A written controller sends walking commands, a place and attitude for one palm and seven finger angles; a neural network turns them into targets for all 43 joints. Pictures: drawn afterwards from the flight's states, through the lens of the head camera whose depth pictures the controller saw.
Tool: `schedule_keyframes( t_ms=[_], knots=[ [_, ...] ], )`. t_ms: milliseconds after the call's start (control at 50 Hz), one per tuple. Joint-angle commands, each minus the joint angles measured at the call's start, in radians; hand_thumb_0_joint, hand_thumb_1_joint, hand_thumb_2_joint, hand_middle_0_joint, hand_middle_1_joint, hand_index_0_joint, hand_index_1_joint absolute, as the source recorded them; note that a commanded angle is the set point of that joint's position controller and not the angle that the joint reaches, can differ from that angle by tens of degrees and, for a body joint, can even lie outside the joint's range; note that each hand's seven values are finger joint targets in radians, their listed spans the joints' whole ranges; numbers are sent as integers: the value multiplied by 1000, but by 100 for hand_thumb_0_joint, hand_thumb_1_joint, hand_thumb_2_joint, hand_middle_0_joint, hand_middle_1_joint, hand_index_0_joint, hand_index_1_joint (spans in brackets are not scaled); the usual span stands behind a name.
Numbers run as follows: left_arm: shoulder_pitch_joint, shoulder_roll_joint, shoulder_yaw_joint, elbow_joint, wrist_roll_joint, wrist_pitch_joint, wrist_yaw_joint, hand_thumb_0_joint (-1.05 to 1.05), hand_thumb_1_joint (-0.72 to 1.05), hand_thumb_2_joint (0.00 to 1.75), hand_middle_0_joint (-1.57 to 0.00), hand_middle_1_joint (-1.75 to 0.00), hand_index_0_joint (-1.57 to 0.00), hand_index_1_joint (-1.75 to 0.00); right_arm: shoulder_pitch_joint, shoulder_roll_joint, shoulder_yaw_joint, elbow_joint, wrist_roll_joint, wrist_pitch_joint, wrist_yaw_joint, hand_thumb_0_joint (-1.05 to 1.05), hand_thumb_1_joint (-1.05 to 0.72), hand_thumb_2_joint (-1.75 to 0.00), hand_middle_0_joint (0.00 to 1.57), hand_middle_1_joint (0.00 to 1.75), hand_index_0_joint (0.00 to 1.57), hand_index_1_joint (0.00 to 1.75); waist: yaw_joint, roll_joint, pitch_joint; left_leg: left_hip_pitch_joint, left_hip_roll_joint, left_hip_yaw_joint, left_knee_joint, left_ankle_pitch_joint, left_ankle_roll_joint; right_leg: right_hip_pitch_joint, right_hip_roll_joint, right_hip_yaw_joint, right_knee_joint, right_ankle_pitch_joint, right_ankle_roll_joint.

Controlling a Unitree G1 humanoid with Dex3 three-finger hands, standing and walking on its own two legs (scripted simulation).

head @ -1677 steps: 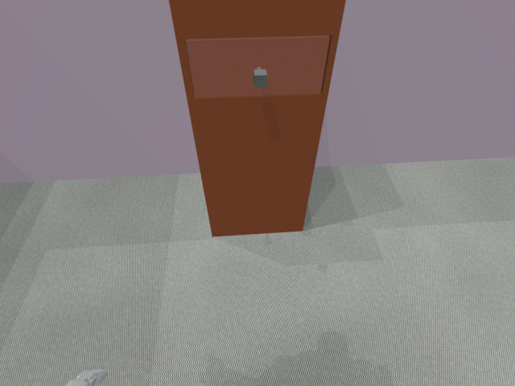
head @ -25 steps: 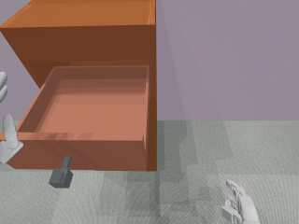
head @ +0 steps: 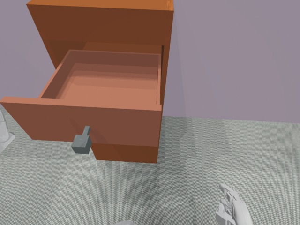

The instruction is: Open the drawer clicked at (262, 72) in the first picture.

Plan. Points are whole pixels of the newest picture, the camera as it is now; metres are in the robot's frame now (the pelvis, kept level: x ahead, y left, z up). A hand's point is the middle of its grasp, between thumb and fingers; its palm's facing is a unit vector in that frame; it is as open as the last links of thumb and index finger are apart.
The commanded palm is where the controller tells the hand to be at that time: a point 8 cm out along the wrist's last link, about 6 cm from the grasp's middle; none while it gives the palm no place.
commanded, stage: step back with the hand held close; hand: left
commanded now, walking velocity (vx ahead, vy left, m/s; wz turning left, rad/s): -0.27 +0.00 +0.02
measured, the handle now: (84, 138) +0.31 +0.20 +0.07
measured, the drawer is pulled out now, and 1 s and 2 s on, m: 0.29 0.29 0.29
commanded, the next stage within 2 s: stop stepping back and stand still in 0.38 s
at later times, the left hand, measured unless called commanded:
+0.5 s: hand (0, 214) +0.10 +0.18 +0.24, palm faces +0.26 -0.79 -0.55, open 7.4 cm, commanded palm +0.02 +0.26 +0.26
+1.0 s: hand out of the picture -0.04 +0.21 +0.26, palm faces +0.42 -0.81 -0.41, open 7.4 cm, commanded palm -0.09 +0.27 +0.26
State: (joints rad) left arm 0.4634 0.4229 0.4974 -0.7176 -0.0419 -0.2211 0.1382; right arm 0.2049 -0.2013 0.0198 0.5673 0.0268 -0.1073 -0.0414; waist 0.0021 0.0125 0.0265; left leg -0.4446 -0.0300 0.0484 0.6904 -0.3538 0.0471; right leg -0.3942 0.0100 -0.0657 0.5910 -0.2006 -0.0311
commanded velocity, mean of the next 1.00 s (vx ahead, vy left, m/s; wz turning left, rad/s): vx -0.05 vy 0.02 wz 0.01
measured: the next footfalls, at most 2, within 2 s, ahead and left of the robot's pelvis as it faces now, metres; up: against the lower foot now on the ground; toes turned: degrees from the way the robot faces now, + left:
right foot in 0.42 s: -0.13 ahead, -0.14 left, +0.00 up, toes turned -6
left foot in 0.64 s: -0.09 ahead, +0.09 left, +0.00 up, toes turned -1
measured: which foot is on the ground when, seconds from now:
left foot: down 0.00-0.46, up 0.48-0.62, down 0.64-1.00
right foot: down 0.00-0.10, up 0.12-0.40, down 0.42-1.00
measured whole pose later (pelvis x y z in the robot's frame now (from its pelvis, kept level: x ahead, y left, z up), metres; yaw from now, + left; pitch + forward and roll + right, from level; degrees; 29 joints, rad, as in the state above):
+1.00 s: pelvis -0.23 -0.01 +0.00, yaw -1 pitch -3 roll -1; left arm 0.50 0.45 0.46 -0.78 -0.02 -0.23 0.15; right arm 0.23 -0.21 0.01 0.63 0.00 -0.10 -0.07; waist -0.01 -0.03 -0.01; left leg -0.34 0.00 0.01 0.62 -0.25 0.05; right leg -0.35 -0.03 -0.07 0.70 -0.39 -0.02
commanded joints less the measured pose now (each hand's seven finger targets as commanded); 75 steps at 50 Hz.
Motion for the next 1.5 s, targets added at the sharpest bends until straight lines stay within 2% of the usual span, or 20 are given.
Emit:
schedule_keyframes(
  t_ms=[0, 100, 240, 380, 460, 520, 580, 620, 780, 880, 920, 960, 1080, 1100, 1140, 1180, 1240, 1300, 1360, 1480],
  knots=[
    [-50, 215, 105, -224, -7, -50, 31, 0, 90, 90, -20, -30, -20, -30, -67, -116, -55, -128, -4, -46, -3, 0, -90, -90, 20, 30, 20, 30, -27, -166, -122, 208, 46, -83, 124, -73, -18, -113, -323, 278, -318, -120, -105],
    [-30, 245, 173, -276, 0, -95, 43, 0, 90, 90, -20, -30, -20, -30, -93, -108, -59, -153, -24, -65, -15, 0, -90, -90, 20, 30, 20, 30, -13, 318, -118, -51, 355, -343, -390, 144, 84, 78, -41, 81, 272, -199, 29],
    [-2, 199, 157, -238, -15, -89, 19, 0, 90, 90, -20, -30, -20, -30, -53, -131, -86, -94, -18, -99, 10, 0, -90, -90, 20, 30, 20, 30, -11, 160, -206, 283, 326, -207, -258, 673, 67, -14, -12, 31, 208, -244, 54],
    [12, 238, 179, -259, -46, -108, -24, 0, 90, 90, -20, -30, -20, -30, -117, -146, -67, -107, -10, -98, 23, 0, -90, -90, 20, 30, 20, 30, 11, 196, -250, 258, 272, -182, -266, 435, 25, 180, -9, -9, -172, -70, 38],
    [79, 274, 198, -293, -79, -124, -25, 0, 90, 90, -20, -30, -20, -30, -93, -112, -81, -124, 34, -70, 7, 0, -90, -90, 20, 30, 20, 30, -14, -217, -285, 244, 38, -23, 164, 50, -71, 83, -314, 161, -271, 317, -103],
    [154, 242, 226, -243, -60, -65, -3, 0, 90, 90, -20, -30, -20, -30, -142, -67, -61, -153, 32, -21, -4, 0, -90, -90, 20, 30, 20, 30, -24, -165, -168, 42, 68, -108, 265, -99, -49, 98, -336, 154, -212, 337, -125],
    [91, 202, 187, -150, -46, -37, 26, 0, 90, 90, -20, -30, -20, -30, -123, -96, -52, -139, 18, -16, -33, 0, -90, -90, 20, 30, 20, 30, -52, -30, -73, 184, 97, -80, -293, 129, -35, 85, -168, 55, -97, 114, -6],
    [36, 209, 173, -142, -39, -49, 38, 0, 90, 90, -20, -30, -20, -30, -107, -140, -68, -133, 12, -38, -38, 0, -90, -90, 20, 30, 20, 30, -29, 170, -69, 162, 253, -269, -350, 327, 28, 105, -71, 33, 2, -33, 41],
    [62, 172, 63, -235, -3, -56, 22, 0, 90, 90, -20, -30, -20, -30, -105, -137, -68, -135, -8, -57, -13, 0, -90, -90, 20, 30, 20, 30, -22, 5, -85, 53, 68, -113, -266, -222, -1, 151, -106, 116, -279, -418, -6],
    [-29, 230, 105, -283, 3, -49, 45, 0, 90, 90, -20, -30, -20, -30, -70, -127, -63, -82, -25, -50, -23, 0, -90, -90, 20, 30, 20, 30, -44, -124, -125, 208, 42, -22, 9, -2, -4, 4, -257, 207, -288, -362, -104],
    [-66, 198, 89, -208, 2, -51, 48, 0, 90, 90, -20, -30, -20, -30, -72, -129, -52, -86, -32, -49, -34, 0, -90, -90, 20, 30, 20, 30, -51, 105, -50, 213, 95, -154, -259, -182, 20, -73, -132, 100, -109, -460, -49],
    [-124, 181, 78, -151, 19, -33, 52, 0, 90, 90, -20, -30, -20, -30, -76, -141, -53, -113, -17, -52, -37, 0, -90, -90, 20, 30, 20, 30, -49, 412, 61, 2, 346, -547, -629, -606, 100, -93, 50, -29, 414, -342, 21],
    [-29, 177, 70, 25, 4, -22, 18, 0, 90, 90, -20, -30, -20, -30, -102, -117, -53, -100, 4, -34, -16, 0, -90, -90, 20, 30, 20, 30, 3, 112, -46, -175, 188, -180, -399, -326, 50, 323, 16, -74, 14, -270, 11],
    [-14, 170, 51, -2, 6, -19, 9, 0, 90, 90, -20, -30, -20, -30, -118, -118, -54, -114, 1, -25, -16, 0, -90, -90, 20, 30, 20, 30, 9, 65, -36, -207, 133, -113, -275, -287, 20, 368, -4, -29, -114, -276, -7],
    [6, 207, 71, -64, -3, -14, -8, 0, 90, 90, -20, -30, -20, -30, -132, -123, -64, -118, 0, -3, -5, 0, -90, -90, 20, 30, 20, 30, 12, -276, 1, -227, 1, -43, 366, -89, -28, 144, -378, 602, -509, -435, -155],
    [-105, 256, 106, -172, -10, -67, -15, 0, 90, 90, -20, -30, -20, -30, -90, -130, -62, -77, -24, -25, 6, 0, -90, -90, 20, 30, 20, 30, -37, -104, -122, -127, 60, -66, 438, 35, -46, 161, -349, 372, -402, -68, -141],
    [-58, 247, 111, -257, -4, -48, -1, 0, 90, 90, -20, -30, -20, -30, -109, -121, -77, -107, -16, -36, -13, 0, -90, -90, 20, 30, 20, 30, -30, -187, -81, 81, 89, -42, 149, 57, -32, -21, -274, 254, -419, -377, -101],
    [-8, 190, 74, -230, 6, -53, 27, 0, 90, 90, -20, -30, -20, -30, -87, -98, -49, -88, -31, -58, -40, 0, -90, -90, 20, 30, 20, 30, -25, -6, -41, 274, 65, -9, -220, -7, -2, -62, -218, 206, -326, -397, -75],
    [-86, 181, 71, -227, 9, -73, 46, 0, 90, 90, -20, -30, -20, -30, -66, -138, -53, -95, -28, -78, -44, 0, -90, -90, 20, 30, 20, 30, -14, 303, -43, 242, 296, -352, -455, -139, 85, -39, -20, 30, 74, -206, 20],
    [-38, 192, 99, -59, 12, -44, 32, 0, 90, 90, -20, -30, -20, -30, -75, -121, -57, -82, -1, -82, -19, 0, -90, -90, 20, 30, 20, 30, -16, 17, -66, 66, 181, -151, -317, 8, 29, 240, -38, 64, -148, -33, 34]
  ],
)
